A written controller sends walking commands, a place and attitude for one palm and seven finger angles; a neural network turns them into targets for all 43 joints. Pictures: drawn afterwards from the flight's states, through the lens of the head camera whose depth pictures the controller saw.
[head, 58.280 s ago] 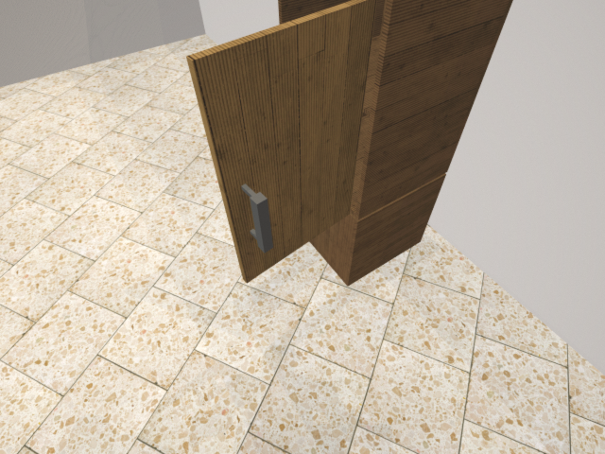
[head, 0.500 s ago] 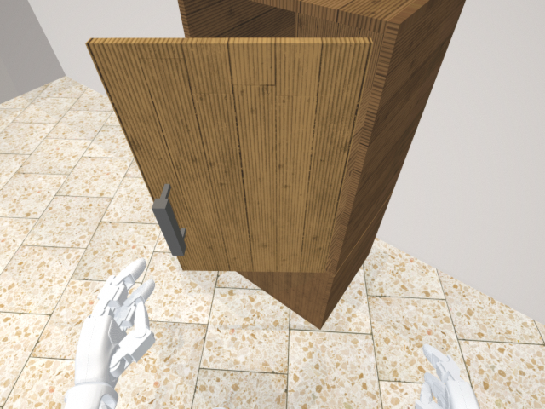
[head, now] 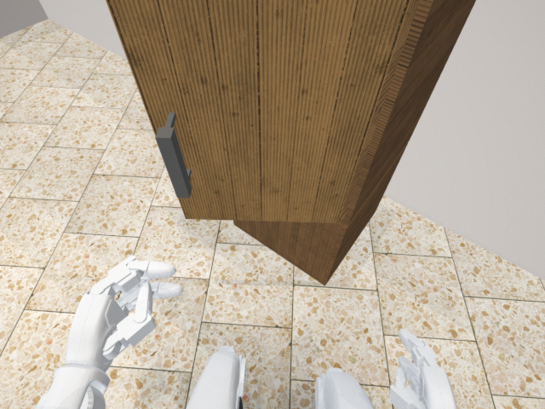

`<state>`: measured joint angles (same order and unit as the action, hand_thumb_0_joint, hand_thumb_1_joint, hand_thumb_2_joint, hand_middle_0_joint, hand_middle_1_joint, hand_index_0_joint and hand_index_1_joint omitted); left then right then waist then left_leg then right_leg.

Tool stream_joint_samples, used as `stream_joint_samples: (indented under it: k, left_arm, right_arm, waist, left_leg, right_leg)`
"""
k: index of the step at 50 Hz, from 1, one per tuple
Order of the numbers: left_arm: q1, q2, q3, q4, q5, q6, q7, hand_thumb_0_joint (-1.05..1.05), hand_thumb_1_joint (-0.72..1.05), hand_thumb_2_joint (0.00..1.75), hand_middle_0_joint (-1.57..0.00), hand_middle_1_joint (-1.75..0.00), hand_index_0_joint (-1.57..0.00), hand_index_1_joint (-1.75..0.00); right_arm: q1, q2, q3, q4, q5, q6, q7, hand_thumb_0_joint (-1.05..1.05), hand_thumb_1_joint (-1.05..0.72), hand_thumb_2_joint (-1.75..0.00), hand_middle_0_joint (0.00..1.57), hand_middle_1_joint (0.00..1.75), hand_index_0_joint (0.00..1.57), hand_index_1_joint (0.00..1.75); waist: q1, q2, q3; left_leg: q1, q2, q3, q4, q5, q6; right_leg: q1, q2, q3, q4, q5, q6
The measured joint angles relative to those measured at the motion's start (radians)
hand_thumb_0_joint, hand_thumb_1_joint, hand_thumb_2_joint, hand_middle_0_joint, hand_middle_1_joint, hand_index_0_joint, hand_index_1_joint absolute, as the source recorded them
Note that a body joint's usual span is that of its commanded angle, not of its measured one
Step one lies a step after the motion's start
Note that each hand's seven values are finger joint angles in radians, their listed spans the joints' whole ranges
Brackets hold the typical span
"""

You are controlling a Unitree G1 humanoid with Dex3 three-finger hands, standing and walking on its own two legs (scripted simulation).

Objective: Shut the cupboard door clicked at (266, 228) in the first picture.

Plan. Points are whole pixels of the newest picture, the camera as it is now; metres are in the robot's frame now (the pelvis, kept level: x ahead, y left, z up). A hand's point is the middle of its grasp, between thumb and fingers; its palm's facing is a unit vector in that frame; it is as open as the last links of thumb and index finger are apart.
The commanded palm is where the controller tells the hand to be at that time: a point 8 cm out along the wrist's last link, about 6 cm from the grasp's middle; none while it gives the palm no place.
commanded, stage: raise the hand and make a fist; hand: left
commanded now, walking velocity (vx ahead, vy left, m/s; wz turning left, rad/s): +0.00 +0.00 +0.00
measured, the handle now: (178, 157) +0.52 +0.21 +0.03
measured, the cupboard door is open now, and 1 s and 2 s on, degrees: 35 35 35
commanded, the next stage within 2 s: bring the fist close to the handle in 1.18 s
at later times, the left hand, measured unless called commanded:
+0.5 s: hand (135, 320) +0.22 +0.19 +0.05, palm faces +0.05 -1.00 -0.05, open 3.1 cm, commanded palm +0.20 +0.24 +0.05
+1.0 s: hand (145, 306) +0.24 +0.18 +0.05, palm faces +0.02 -1.00 -0.04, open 3.1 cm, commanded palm +0.22 +0.24 +0.05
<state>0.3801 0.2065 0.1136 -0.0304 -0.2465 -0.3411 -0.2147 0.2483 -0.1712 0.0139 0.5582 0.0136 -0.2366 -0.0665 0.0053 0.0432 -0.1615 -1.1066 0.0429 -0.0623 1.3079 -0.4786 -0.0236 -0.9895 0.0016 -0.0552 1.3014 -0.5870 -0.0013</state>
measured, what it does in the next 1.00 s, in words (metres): stands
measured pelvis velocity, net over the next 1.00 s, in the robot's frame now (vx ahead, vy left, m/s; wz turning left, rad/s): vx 0.02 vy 0.00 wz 0.00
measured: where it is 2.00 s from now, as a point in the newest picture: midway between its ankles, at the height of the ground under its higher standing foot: outside the picture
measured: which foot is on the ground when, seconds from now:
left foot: down 0.00-1.00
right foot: down 0.00-1.00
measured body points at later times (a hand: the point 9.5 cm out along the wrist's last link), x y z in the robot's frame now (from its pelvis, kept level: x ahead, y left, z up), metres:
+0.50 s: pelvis +0.01 +0.01 +0.00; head +0.07 +0.02 +0.44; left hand +0.21 +0.24 +0.06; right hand +0.22 -0.21 -0.06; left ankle +0.08 +0.13 -0.61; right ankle +0.03 -0.12 -0.61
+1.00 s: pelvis +0.02 +0.00 +0.00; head +0.08 +0.00 +0.44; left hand +0.23 +0.24 +0.05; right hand +0.20 -0.25 -0.08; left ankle +0.08 +0.13 -0.61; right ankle +0.03 -0.12 -0.61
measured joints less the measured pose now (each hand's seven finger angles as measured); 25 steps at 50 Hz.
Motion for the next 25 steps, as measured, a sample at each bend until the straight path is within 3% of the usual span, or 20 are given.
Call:
stream_joint_samples:
  k: [4,9,25]
  left_arm:
    - [0.037,-0.001,0.011,-0.016,0.006,-0.036,0.046,0.01,0.90,0.90,-0.77,-0.93,-0.77,-0.93]
    - [0.059,0.001,-0.004,-0.032,0.013,-0.087,0.053,0.01,0.90,0.90,-0.86,-1.03,-0.86,-1.03]
    - [0.050,0.014,-0.004,-0.049,0.017,-0.062,0.033,0.01,0.90,0.90,-1.16,-1.35,-1.16,-1.35]
  right_arm:
    - [0.024,-0.018,-0.012,0.000,-0.008,0.005,0.007,0.02,-0.90,-0.90,0.20,0.30,0.21,0.30]
    - [0.018,-0.054,-0.026,-0.010,-0.012,0.007,0.011,0.02,-0.90,-0.90,0.20,0.30,0.20,0.30]
    - [-0.053,-0.042,-0.005,-0.085,-0.013,0.049,0.017,0.02,-0.91,-0.90,0.20,0.30,0.20,0.30]
  waist:
    - [-0.011,-0.002,-0.005]
    - [-0.009,-0.006,-0.008]
    - [0.012,-0.010,-0.018]
  left_leg:
    - [0.005,-0.003,0.011,-0.011,0.001,0.010]
    - [-0.010,-0.010,0.013,0.004,-0.007,0.019]
    - [-0.014,-0.011,-0.010,0.018,-0.021,0.010]
  right_leg:
    - [0.005,-0.004,0.010,-0.015,0.005,0.010]
    - [-0.005,-0.011,0.012,-0.005,-0.002,0.017]
    - [0.003,-0.008,-0.010,-0.001,-0.017,0.010]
